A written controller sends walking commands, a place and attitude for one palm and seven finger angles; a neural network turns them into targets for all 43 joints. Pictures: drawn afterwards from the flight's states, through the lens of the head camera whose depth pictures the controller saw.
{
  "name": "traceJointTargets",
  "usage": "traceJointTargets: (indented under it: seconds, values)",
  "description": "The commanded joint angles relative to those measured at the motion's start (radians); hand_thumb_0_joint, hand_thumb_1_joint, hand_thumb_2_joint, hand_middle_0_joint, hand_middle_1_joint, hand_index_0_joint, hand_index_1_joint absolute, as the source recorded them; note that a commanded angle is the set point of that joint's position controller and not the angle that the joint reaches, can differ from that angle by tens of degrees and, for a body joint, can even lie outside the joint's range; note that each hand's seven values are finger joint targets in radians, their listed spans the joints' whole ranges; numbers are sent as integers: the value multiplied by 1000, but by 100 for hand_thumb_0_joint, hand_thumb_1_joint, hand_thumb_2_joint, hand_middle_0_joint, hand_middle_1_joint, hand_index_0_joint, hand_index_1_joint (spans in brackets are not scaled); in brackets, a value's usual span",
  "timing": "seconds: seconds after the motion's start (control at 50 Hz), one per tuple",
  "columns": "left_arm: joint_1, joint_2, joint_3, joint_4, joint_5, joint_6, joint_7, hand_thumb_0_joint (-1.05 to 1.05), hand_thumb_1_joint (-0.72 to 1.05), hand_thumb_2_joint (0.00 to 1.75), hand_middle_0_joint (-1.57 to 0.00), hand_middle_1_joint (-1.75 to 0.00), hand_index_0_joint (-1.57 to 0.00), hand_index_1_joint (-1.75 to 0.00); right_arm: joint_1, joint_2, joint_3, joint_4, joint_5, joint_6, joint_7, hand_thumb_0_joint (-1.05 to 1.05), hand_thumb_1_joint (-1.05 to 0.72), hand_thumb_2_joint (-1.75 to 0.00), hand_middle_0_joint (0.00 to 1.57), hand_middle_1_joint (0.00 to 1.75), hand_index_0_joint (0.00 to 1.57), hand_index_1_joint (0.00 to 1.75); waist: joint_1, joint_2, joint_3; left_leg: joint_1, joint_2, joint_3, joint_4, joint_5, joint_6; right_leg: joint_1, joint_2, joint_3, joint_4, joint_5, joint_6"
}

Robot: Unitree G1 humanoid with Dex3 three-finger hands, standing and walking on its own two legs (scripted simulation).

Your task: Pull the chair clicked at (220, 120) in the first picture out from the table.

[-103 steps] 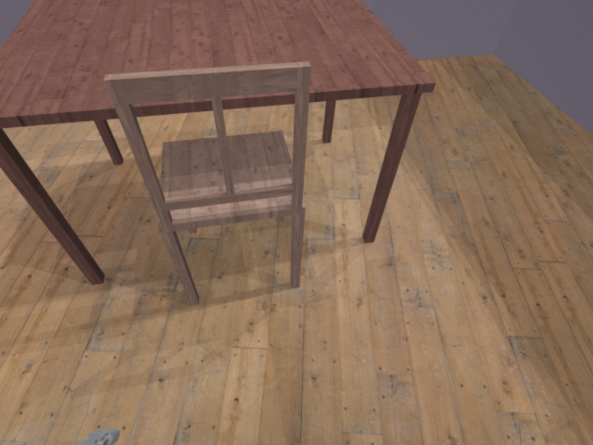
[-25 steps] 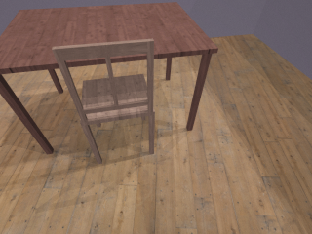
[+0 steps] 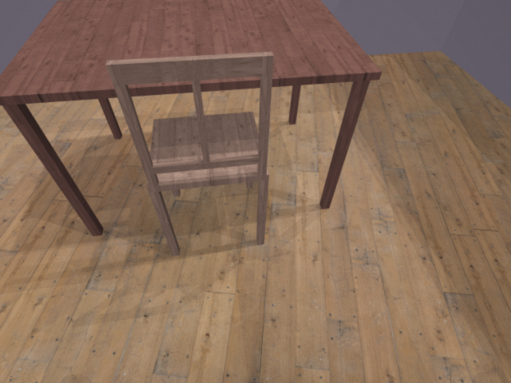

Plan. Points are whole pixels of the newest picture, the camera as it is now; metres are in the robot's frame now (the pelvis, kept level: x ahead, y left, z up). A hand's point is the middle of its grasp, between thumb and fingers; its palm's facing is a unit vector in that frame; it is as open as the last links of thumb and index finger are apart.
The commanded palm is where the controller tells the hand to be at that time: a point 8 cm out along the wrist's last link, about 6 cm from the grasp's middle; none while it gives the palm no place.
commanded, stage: turn to face it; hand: left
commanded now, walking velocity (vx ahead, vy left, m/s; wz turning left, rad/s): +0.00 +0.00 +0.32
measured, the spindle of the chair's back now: (201, 124) +0.79 +0.20 -0.08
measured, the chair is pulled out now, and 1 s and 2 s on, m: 0.00 0.00 0.00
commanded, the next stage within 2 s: take the last steps up to it in 0.38 s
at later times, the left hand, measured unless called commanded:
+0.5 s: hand out of the picture -0.03 +0.19 -0.16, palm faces +0.20 -0.94 -0.28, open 7.4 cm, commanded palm none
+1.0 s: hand out of the picture -0.06 +0.19 -0.18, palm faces +0.20 -0.97 -0.12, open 7.4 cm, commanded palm none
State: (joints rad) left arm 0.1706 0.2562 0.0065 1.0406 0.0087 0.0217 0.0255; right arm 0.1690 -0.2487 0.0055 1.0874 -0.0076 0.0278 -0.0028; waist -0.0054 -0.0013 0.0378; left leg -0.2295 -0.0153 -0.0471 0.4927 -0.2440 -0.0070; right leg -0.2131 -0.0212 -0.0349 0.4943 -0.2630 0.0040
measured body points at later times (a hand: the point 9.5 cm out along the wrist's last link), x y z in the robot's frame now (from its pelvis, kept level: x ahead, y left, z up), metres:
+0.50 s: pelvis -0.04 -0.02 +0.00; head -0.03 -0.03 +0.45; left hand -0.04 +0.24 -0.14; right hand +0.03 -0.26 -0.16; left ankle -0.01 +0.12 -0.71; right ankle -0.04 -0.13 -0.74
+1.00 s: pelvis +0.01 +0.02 +0.01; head +0.01 +0.06 +0.46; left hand -0.07 +0.25 -0.17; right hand +0.00 -0.19 -0.13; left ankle -0.07 +0.12 -0.74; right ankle +0.06 -0.12 -0.65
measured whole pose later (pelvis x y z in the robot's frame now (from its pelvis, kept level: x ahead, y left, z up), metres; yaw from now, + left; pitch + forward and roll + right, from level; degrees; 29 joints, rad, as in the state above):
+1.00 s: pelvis +0.01 +0.02 +0.01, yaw +8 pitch -1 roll -1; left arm 0.37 0.21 0.07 1.11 0.04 0.03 -0.03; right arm 0.41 -0.08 -0.01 1.12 -0.02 -0.06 -0.04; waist 0.01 -0.08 0.01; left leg -0.04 0.06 0.15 0.34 -0.29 0.00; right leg -0.57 -0.07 -0.02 1.11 -0.21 0.01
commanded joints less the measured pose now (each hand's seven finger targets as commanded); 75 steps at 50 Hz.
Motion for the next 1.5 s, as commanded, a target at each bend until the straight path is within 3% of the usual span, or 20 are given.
traceJointTargets:
  seconds: [0.0,0.08,0.16,0.34,0.4,0.42,0.52,0.64,0.7,0.72,0.74,0.78,0.9,1.14,1.22,1.24,1.26,1.32,1.4,1.48]
  values:
    - [38,186,51,-69,4,-9,12,0,90,90,-20,-30,-20,-30,25,-118,-43,-75,-4,-10,-6,0,-90,-90,20,30,20,30,5,-107,-66,-32,54,-7,89,136,7,10,-226,143,-103,170,-78]
    - [12,149,53,-97,7,-1,12,0,90,90,-20,-30,-20,-30,61,-109,-51,-83,-8,-10,-4,0,-90,-90,20,30,20,30,-12,-6,-27,-40,90,-102,12,148,37,-70,-153,58,-10,33,-40]
    - [30,77,50,-106,5,1,15,0,90,90,-20,-30,-20,-30,81,-160,-69,-102,-9,-26,-22,0,-90,-90,20,30,20,30,-8,217,-11,-55,266,-433,-236,232,204,-136,-4,31,355,-260,17]
    - [150,13,46,-73,-3,-13,12,0,90,90,-20,-30,-20,-30,77,-126,-84,-113,-8,-12,-27,0,-90,-90,20,30,20,30,24,113,-111,-10,146,-297,-95,280,142,45,22,19,-18,-33,30]
    - [167,165,78,-84,17,-24,24,0,90,90,-20,-30,-20,-30,50,-28,-73,-156,2,-8,-15,0,-90,-90,20,30,20,30,40,-277,-22,-318,-56,-14,221,-188,-5,156,-352,362,-257,69,-103]
    - [156,176,77,-100,14,-22,22,0,90,90,-20,-30,-20,-30,23,-62,-89,-165,-7,-1,-13,0,-90,-90,20,30,20,30,47,-175,-16,-278,-29,-24,378,-276,-6,48,-427,360,-250,167,-178]
    - [133,71,54,-84,17,-42,9,0,90,90,-20,-30,-20,-30,88,-17,-85,-101,-17,4,8,0,-90,-90,20,30,20,30,-3,-142,55,-274,28,45,563,-121,-9,-6,-236,155,-283,-39,-139]
    - [267,85,56,-15,30,-53,-1,0,90,90,-20,-30,-20,-30,-7,12,-73,-126,-21,-30,17,0,-90,-90,20,30,20,30,54,-173,112,-189,68,132,239,-207,5,-15,-249,205,-321,-243,-182]
    - [246,73,57,7,14,-47,-11,0,90,90,-20,-30,-20,-30,126,23,-65,-73,-19,-53,2,0,-90,-90,20,30,20,30,-5,-130,58,92,36,192,-11,-66,8,-116,-163,118,-211,-236,-133]
    - [247,37,52,10,12,-45,-14,0,90,90,-20,-30,-20,-30,205,-9,-71,-41,-16,-63,-7,0,-90,-90,20,30,20,30,-36,-8,38,229,82,128,-89,-90,12,-198,-124,80,-87,-233,-98]
    - [232,-17,44,-11,8,-42,-24,0,90,90,-20,-30,-20,-30,305,-96,-93,-16,-24,-71,-18,0,-90,-90,20,30,20,30,-79,239,22,311,293,-189,-226,-288,76,-356,-29,-8,165,-230,-45]
    - [120,1,53,-72,33,-37,-33,0,90,90,-20,-30,-20,-30,370,-180,-105,-10,-29,-68,-37,0,-90,-90,20,30,20,30,-100,176,90,239,509,-400,-368,-315,174,-520,-37,27,507,-251,-28]
    - [204,-45,63,17,29,-16,-60,0,90,90,-20,-30,-20,-30,275,-20,-58,-12,-13,-108,-52,0,-90,-90,20,30,20,30,-2,130,105,139,320,16,-324,156,112,-465,-70,37,644,57,12]
    - [-69,-62,58,-74,12,-25,-71,0,90,90,-20,-30,-20,-30,379,-25,-70,63,-30,-104,-47,0,-90,-90,20,30,20,30,-50,186,153,157,344,117,-283,314,121,-355,-76,-70,196,82,-14]
    - [249,40,93,37,17,-60,-59,0,90,90,-20,-30,-20,-30,337,-48,-84,62,-19,-96,-33,0,-90,-90,20,30,20,30,100,15,-67,27,259,194,147,402,59,194,1,-109,32,94,-61]
    - [377,142,122,68,24,-74,-43,0,90,90,-20,-30,-20,-30,388,15,-71,52,-7,-95,-20,0,-90,-90,20,30,20,30,148,-228,-206,-196,162,251,478,6,26,440,-240,168,-51,-24,-125]
    - [420,211,126,81,5,-75,-32,0,90,90,-20,-30,-20,-30,366,51,-54,10,2,-89,-20,0,-90,-90,20,30,20,30,129,-336,-288,-317,61,146,758,-368,23,462,-403,485,-190,11,-174]
    - [191,96,94,27,-3,-73,-20,0,90,90,-20,-30,-20,-30,237,49,-75,-10,-2,-78,-13,0,-90,-90,20,30,20,30,58,-92,-89,-351,157,48,891,-167,53,139,-336,332,-258,-93,-173]
    - [67,-1,55,-9,13,-87,-8,0,90,90,-20,-30,-20,-30,281,78,-70,4,-23,-38,-10,0,-90,-90,20,30,20,30,-48,-61,29,-244,176,78,725,-68,20,-139,-255,85,-331,-3,-161]
    - [104,-3,54,-4,17,-94,-7,0,90,90,-20,-30,-20,-30,192,70,-72,-48,-24,-33,3,0,-90,-90,20,30,20,30,-38,-85,56,-256,168,101,532,-41,9,-126,-239,73,-375,-2,-200]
